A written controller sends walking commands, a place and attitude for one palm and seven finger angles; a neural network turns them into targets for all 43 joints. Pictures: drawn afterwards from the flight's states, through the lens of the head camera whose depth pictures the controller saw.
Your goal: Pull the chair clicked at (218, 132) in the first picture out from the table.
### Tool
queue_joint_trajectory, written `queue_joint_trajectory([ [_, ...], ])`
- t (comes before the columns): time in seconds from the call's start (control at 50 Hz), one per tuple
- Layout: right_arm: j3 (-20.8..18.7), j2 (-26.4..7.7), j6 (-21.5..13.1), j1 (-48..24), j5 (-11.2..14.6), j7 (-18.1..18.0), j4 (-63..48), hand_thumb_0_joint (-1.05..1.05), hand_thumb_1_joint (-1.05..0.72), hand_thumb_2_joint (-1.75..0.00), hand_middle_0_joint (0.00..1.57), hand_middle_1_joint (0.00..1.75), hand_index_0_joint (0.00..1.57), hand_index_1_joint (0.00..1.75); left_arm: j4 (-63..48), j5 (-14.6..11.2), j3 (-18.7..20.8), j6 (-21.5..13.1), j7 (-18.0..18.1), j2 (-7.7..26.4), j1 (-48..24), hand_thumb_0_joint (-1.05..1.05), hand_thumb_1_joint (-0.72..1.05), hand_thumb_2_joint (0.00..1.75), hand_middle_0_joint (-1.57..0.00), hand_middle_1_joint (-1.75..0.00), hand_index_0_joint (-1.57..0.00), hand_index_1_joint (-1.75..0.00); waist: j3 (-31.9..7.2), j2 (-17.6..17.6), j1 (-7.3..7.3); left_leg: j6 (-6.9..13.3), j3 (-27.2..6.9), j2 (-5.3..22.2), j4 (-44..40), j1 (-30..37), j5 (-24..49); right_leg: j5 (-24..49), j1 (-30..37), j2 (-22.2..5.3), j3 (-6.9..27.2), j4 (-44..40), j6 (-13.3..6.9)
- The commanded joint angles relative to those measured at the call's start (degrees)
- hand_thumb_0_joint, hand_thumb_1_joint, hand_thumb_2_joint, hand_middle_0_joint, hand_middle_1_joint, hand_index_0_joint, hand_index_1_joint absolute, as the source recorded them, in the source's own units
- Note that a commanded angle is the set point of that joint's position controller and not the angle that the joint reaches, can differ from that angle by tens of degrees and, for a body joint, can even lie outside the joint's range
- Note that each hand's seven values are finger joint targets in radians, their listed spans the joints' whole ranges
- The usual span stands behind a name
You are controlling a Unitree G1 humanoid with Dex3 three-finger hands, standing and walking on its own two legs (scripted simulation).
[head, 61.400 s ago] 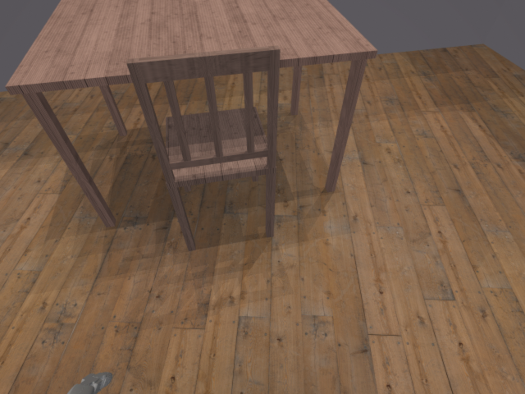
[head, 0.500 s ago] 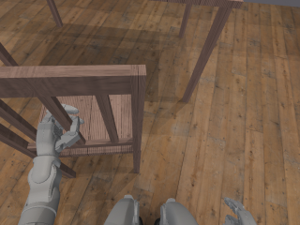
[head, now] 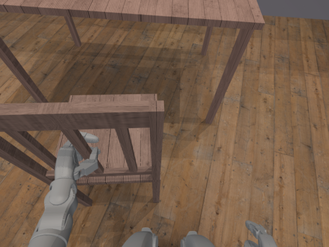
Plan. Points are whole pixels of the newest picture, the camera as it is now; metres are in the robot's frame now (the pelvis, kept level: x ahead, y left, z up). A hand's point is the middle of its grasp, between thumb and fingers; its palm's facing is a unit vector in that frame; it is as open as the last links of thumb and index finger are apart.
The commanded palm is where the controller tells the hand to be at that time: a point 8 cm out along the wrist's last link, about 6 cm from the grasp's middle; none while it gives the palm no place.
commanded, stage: step backward, pulling the chair out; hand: left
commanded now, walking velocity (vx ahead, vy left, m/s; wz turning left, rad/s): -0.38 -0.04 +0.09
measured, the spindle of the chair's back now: (86, 153) +0.35 +0.21 -0.03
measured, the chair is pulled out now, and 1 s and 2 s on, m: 0.35 0.53 0.61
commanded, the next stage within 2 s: stop walking, hand still on the chair in 1.32 s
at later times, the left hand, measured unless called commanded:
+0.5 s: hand (98, 173) +0.29 +0.17 -0.01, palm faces +0.13 -0.98 -0.13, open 5.3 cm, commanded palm +0.25 +0.21 -0.02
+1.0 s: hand (120, 235) +0.16 +0.10 -0.01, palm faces +0.19 -0.97 -0.15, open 5.5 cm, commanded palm +0.15 +0.16 -0.02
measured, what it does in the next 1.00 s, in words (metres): walks backwards: right foot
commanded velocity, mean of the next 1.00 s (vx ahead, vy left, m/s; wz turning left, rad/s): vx -0.39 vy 0.02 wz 0.13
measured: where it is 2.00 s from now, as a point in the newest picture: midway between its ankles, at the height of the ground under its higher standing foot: outside the picture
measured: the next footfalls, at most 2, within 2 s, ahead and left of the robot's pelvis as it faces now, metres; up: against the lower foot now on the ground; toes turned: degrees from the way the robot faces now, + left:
right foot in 0.72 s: -0.07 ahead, -0.19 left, +0.00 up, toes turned +4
left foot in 1.08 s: -0.16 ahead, +0.14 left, +0.00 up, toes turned +0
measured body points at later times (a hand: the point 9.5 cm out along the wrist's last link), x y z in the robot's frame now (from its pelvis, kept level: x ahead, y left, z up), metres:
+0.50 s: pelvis -0.03 -0.01 +0.07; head +0.04 +0.02 +0.51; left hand +0.28 +0.22 +0.00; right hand +0.05 -0.27 -0.04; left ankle +0.00 +0.02 -0.67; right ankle -0.08 -0.21 -0.63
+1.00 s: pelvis -0.13 -0.06 +0.06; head -0.09 -0.08 +0.51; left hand +0.15 +0.15 +0.00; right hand -0.04 -0.35 -0.07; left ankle -0.17 +0.11 -0.62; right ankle -0.10 -0.21 -0.67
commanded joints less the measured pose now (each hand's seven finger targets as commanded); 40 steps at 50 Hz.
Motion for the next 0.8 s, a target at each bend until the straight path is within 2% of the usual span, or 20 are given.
queue_joint_trajectory([
  [0.0,-3.00,-9.77,-0.10,3.01,0.55,-3.57,-4.80,0.00,-0.90,-0.90,0.20,0.30,0.20,0.30,-0.56,3.79,1.84,1.11,3.62,9.73,-14.40,0.00,0.90,0.90,-0.50,-1.45,-0.50,-1.45,-14.28,-1.39,0.22,-4.00,-15.41,11.15,-20.89,19.98,24.87,23.18,15.86,-5.65,7.12,-11.64,2.29],
  [0.02,-2.93,-9.95,-0.12,3.33,0.37,-4.01,-4.19,0.00,-0.90,-0.90,0.20,0.30,0.20,0.30,1.88,4.00,1.77,1.10,3.76,9.86,-17.13,0.00,0.90,0.90,-0.50,-1.45,-0.50,-1.45,-13.96,-2.43,0.25,-3.81,-15.36,11.63,-21.86,20.88,27.00,25.51,17.82,-6.29,7.65,-12.88,2.48],
  [0.06,-3.04,-10.25,-0.34,3.47,0.29,-4.64,-2.88,0.00,-0.90,-0.90,0.20,0.30,0.20,0.30,7.56,4.25,1.50,0.93,3.58,10.08,-21.35,0.00,0.90,0.90,-0.50,-1.45,-0.50,-1.45,-10.68,-1.60,0.42,-3.90,-17.14,13.72,-25.63,23.08,29.21,21.92,18.84,-6.59,7.88,-14.46,1.95],
  [0.08,-3.36,-10.50,-0.48,4.10,0.17,-4.89,-2.09,0.00,-0.90,-0.90,0.20,0.30,0.20,0.30,8.55,4.76,2.29,0.39,3.69,11.58,-24.03,0.00,0.90,0.90,-0.50,-1.45,-0.50,-1.45,-11.02,0.19,0.42,-4.67,-17.10,14.06,-25.70,26.60,34.65,23.17,18.69,-6.75,8.08,-15.25,1.97],
  [0.12,-3.54,-10.10,-0.56,5.03,-0.51,-4.56,-0.53,0.00,-0.90,-0.90,0.20,0.30,0.20,0.30,12.60,5.10,1.25,-0.52,3.23,9.72,-23.35,0.00,0.90,0.90,-0.50,-1.45,-0.50,-1.45,-11.54,5.50,0.10,-6.81,-18.51,15.96,-26.47,35.63,50.60,17.97,16.57,-6.71,7.85,-14.94,1.42],
  [0.16,-3.95,-9.53,-0.39,4.77,-1.43,-3.54,0.31,0.00,-0.90,-0.90,0.20,0.30,0.20,0.30,14.44,5.47,0.99,-0.96,2.65,8.82,-22.51,0.00,0.90,0.90,-0.50,-1.45,-0.50,-1.45,-12.23,8.17,0.10,-6.85,-20.03,18.34,-26.95,43.17,64.00,8.41,14.39,-6.32,7.75,-13.42,0.93],
  [0.18,-4.20,-9.52,-0.38,4.61,-1.71,-3.02,0.43,0.00,-0.90,-0.90,0.20,0.30,0.20,0.30,14.69,5.51,1.66,-0.97,2.47,9.56,-21.98,0.00,0.90,0.90,-0.50,-1.45,-0.50,-1.45,-12.82,7.58,0.33,-6.51,-20.39,19.02,-26.98,45.98,68.47,5.82,14.11,-5.78,7.77,-12.87,0.80],
  [0.22,-4.29,-9.14,-0.22,3.48,-2.29,-1.85,0.07,0.00,-0.90,-0.90,0.20,0.30,0.20,0.30,15.13,5.25,1.23,-1.15,2.00,7.83,-19.68,0.00,0.90,0.90,-0.50,-1.45,-0.50,-1.45,-12.81,7.30,1.06,-6.68,-20.51,19.76,-27.96,47.43,69.22,2.36,15.13,-5.55,8.00,-11.76,0.48],
  [0.28,-4.85,-9.49,-0.85,2.92,-2.87,-1.28,-0.32,0.00,-0.90,-0.90,0.20,0.30,0.20,0.30,14.74,4.75,2.39,-1.86,1.64,7.95,-16.24,0.00,0.90,0.90,-0.50,-1.45,-0.50,-1.45,-12.93,3.00,1.81,-6.43,-20.62,21.00,-27.78,48.80,71.07,4.88,17.96,-5.27,7.51,-14.45,0.58],
  [0.32,-5.08,-9.60,-1.45,2.85,-3.20,-0.75,0.00,0.00,-0.90,-0.90,0.20,0.30,0.20,0.30,14.50,5.15,1.70,-2.27,1.46,6.41,-14.46,0.00,0.90,0.90,-0.50,-1.45,-0.50,-1.45,-12.15,3.48,1.40,-5.92,-19.43,21.22,-28.01,50.44,72.69,5.46,18.20,-4.95,6.51,-15.61,0.71],
  [0.42,-5.30,-9.57,-4.24,1.60,-4.24,-0.24,1.48,0.00,-0.90,-0.90,0.20,0.30,0.20,0.30,11.87,5.89,2.36,-2.56,1.91,7.05,-14.35,0.00,0.90,0.90,-0.50,-1.45,-0.50,-1.45,-10.46,10.99,1.54,-4.39,-16.85,20.86,-30.58,51.30,66.36,1.47,17.48,-4.61,5.06,-12.31,1.39],
  [0.54,-4.97,-9.45,-7.24,0.90,-3.99,-1.10,3.11,0.00,-0.90,-0.90,0.20,0.30,0.20,0.30,12.96,5.43,2.85,-2.12,3.11,8.01,-15.77,0.00,0.90,0.90,-0.50,-1.45,-0.50,-1.45,-8.15,13.28,1.39,-1.57,-15.07,18.56,-34.88,47.43,42.36,-0.91,18.38,-3.54,3.34,-11.22,2.23],
  [0.6,-4.56,-9.57,-7.99,1.13,-3.56,-1.68,4.00,0.00,-0.90,-0.90,0.20,0.30,0.20,0.30,15.20,5.04,2.66,-1.91,3.37,8.09,-15.90,0.00,0.90,0.90,-0.50,-1.45,-0.50,-1.45,-7.47,12.71,1.24,-1.09,-15.06,17.32,-35.70,44.30,30.26,0.14,20.95,-3.15,2.42,-16.85,2.38],
  [0.66,-4.50,-9.63,-8.33,0.86,-3.02,-2.05,4.45,0.00,-0.90,-0.90,0.20,0.30,0.20,0.30,16.34,4.99,2.30,-2.27,3.15,8.36,-16.87,0.00,0.90,0.90,-0.50,-1.45,-0.50,-1.45,-7.07,12.80,1.80,-1.85,-13.86,15.22,-33.73,39.86,19.97,9.18,26.72,-3.41,1.41,-28.70,2.26],
  [0.68,-4.58,-9.77,-8.31,0.90,-2.95,-2.16,4.71,0.00,-0.90,-0.90,0.20,0.30,0.20,0.30,17.03,5.16,3.58,-2.36,3.03,10.27,-16.28,0.00,0.90,0.90,-0.50,-1.45,-0.50,-1.45,-7.45,12.12,1.99,-2.75,-12.84,14.19,-32.51,37.76,17.17,12.51,29.75,-3.99,1.85,-33.15,1.96],
  [0.7,-4.51,-9.50,-8.22,0.82,-2.75,-2.14,4.61,0.00,-0.90,-0.90,0.20,0.30,0.20,0.30,17.52,4.90,2.26,-2.32,2.69,9.58,-16.94,0.00,0.90,0.90,-0.50,-1.45,-0.50,-1.45,-6.18,9.30,1.72,-4.00,-11.62,12.79,-30.96,35.05,13.57,14.99,31.40,-5.41,3.22,-36.07,1.43],
  [0.72,-4.51,-9.02,-7.98,0.38,-2.55,-2.08,4.22,0.00,-0.90,-0.90,0.20,0.30,0.20,0.30,17.70,5.01,2.29,-2.33,2.61,10.83,-17.97,0.00,0.90,0.90,-0.50,-1.45,-0.50,-1.45,-5.38,2.92,1.35,-5.48,-8.99,10.04,-26.94,30.92,7.29,17.77,32.38,-9.89,7.50,-37.73,-0.10],
  [0.74,-4.69,-8.50,-7.57,0.19,-2.10,-2.15,3.57,0.00,-0.90,-0.90,0.20,0.30,0.20,0.30,17.97,5.35,2.27,-2.23,3.06,12.06,-19.20,0.00,0.90,0.90,-0.50,-1.45,-0.50,-1.45,-3.93,-5.59,0.59,-8.00,-4.63,5.41,-19.06,27.52,0.99,20.73,30.03,-18.78,15.37,-39.70,-3.47],
  [0.76,-6.27,-10.06,-6.82,1.20,-0.87,-2.34,3.95,0.00,-0.90,-0.90,0.20,0.30,0.20,0.30,20.83,5.46,4.20,-1.28,3.85,13.07,-18.68,0.00,0.90,0.90,-0.50,-1.45,-0.50,-1.45,-2.61,-14.49,1.20,-10.08,-5.35,2.39,-3.46,26.68,-3.55,14.09,22.57,-25.90,22.36,-42.49,-7.93],
  [0.78,-7.02,-11.11,-6.51,0.66,-0.72,-2.14,4.56,0.00,-0.90,-0.90,0.20,0.30,0.20,0.30,21.62,5.38,4.51,0.26,4.12,12.10,-18.27,0.00,0.90,0.90,-0.50,-1.45,-0.50,-1.45,-1.25,-18.04,3.77,-10.21,-9.38,2.11,9.57,23.39,-5.64,15.98,20.51,-29.96,25.53,-43.70,-11.03],
])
